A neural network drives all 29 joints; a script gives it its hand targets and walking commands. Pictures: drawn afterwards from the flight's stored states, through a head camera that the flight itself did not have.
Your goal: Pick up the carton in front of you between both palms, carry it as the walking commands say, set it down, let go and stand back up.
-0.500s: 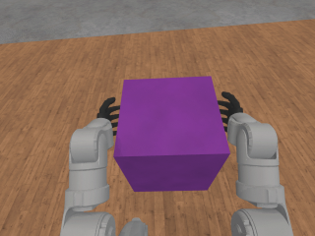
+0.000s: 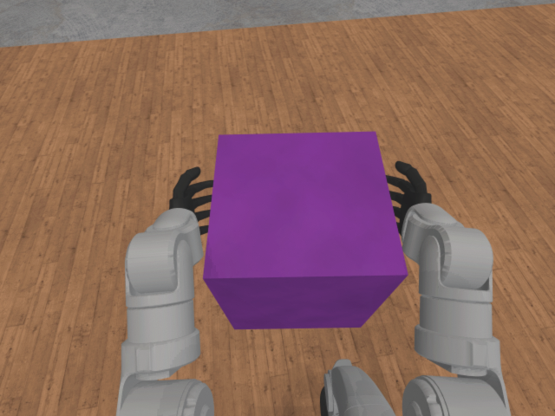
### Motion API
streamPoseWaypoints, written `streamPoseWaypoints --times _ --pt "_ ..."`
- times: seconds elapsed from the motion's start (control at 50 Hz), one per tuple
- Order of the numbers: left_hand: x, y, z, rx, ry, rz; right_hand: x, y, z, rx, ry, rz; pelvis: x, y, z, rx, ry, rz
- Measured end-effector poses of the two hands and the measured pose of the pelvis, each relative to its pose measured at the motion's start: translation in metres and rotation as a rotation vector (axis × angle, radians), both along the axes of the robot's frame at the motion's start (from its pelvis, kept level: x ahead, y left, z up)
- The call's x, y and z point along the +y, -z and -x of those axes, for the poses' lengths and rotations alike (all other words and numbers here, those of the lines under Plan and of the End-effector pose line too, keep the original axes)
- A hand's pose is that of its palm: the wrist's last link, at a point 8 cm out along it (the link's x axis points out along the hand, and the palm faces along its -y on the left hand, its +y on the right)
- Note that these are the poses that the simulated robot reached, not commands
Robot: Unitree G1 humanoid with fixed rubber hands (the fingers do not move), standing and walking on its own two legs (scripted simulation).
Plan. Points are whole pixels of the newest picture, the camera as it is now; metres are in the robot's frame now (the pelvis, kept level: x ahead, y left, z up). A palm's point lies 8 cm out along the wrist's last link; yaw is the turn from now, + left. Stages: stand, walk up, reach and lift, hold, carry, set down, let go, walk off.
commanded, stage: carry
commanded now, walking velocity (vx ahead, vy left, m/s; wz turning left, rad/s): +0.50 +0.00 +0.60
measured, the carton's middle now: (297, 241) +0.36 -0.02 +0.00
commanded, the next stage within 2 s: none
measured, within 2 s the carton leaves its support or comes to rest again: neither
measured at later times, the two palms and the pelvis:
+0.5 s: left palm (139, 86) +0.63 +0.23 +0.07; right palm (300, 51) +0.73 -0.06 +0.06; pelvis +0.33 -0.02 -0.04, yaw +15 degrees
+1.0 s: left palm (152, 11) +0.97 +0.27 +0.01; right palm out of the picture +1.01 -0.03 +0.02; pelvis +0.64 +0.07 -0.07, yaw +8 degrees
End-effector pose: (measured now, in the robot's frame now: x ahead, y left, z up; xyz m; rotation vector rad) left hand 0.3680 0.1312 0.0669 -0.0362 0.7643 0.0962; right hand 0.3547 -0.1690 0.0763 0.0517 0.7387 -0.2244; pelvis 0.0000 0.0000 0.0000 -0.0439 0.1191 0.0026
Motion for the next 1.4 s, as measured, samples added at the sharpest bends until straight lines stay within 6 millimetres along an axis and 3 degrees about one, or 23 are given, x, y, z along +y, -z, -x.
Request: streamPoseWaypoints --times 0.08,0.16,0.2,0.3,0.38,0.56,0.68,0.74,0.82,1.0,1.1,1.18,1.3,1.4 --pt "-0.001 -0.008 -0.059 -0.077 -0.026 0.005 -0.002 -0.009 -0.065 -0.077 -0.018 -0.005 -0.007 0.010 -0.062 0.000 -0.028 -0.020" --pt "0.000 -0.015 -0.121 -0.154 -0.065 -0.031 0.000 -0.010 -0.144 -0.154 -0.082 -0.007 -0.016 0.038 -0.136 -0.027 -0.082 -0.070" --pt "0.008 -0.014 -0.147 -0.156 -0.091 -0.071 0.008 -0.004 -0.183 -0.155 -0.131 -0.016 -0.018 0.048 -0.163 -0.032 -0.097 -0.055" --pt "0.038 0.004 -0.180 -0.018 -0.189 -0.084 0.043 0.013 -0.250 -0.023 -0.258 -0.004 -0.027 0.041 -0.219 -0.030 -0.143 -0.070" --pt "0.062 0.004 -0.207 0.012 -0.273 -0.080 0.073 0.016 -0.299 0.006 -0.335 -0.010 -0.028 0.035 -0.263 -0.021 -0.189 -0.087" --pt "0.117 -0.002 -0.299 -0.051 -0.377 -0.078 0.134 0.014 -0.414 -0.058 -0.412 -0.034 -0.005 0.045 -0.376 -0.012 -0.277 -0.085" --pt "0.155 0.032 -0.382 -0.053 -0.354 -0.060 0.172 0.036 -0.495 -0.063 -0.420 0.026 0.027 0.083 -0.467 -0.050 -0.268 -0.064" --pt "0.157 0.055 -0.420 0.010 -0.306 -0.047 0.170 0.057 -0.522 0.000 -0.392 0.055 0.038 0.085 -0.497 -0.051 -0.261 -0.066" --pt "0.152 0.066 -0.471 0.065 -0.235 -0.049 0.159 0.072 -0.553 0.059 -0.329 0.053 0.054 0.078 -0.535 -0.044 -0.231 -0.045" --pt "0.138 0.054 -0.606 -0.030 -0.139 -0.027 0.139 0.055 -0.654 -0.029 -0.193 0.037 0.075 0.074 -0.639 -0.023 -0.146 -0.018" --pt "0.122 0.044 -0.694 -0.108 -0.089 -0.033 0.122 0.047 -0.726 -0.105 -0.143 0.035 0.079 0.094 -0.716 -0.034 -0.099 -0.036" --pt "0.116 0.049 -0.758 -0.123 -0.074 -0.083 0.116 0.061 -0.790 -0.121 -0.149 0.013 0.081 0.120 -0.777 -0.057 -0.059 -0.030" --pt "0.117 0.077 -0.819 0.016 -0.055 -0.068 0.117 0.084 -0.848 0.018 -0.143 0.029 0.079 0.114 -0.840 -0.047 0.019 -0.040" --pt "0.106 0.079 -0.884 0.019 -0.008 -0.069 0.105 0.090 -0.896 0.023 -0.079 0.009 0.086 0.108 -0.892 -0.024 0.075 -0.055"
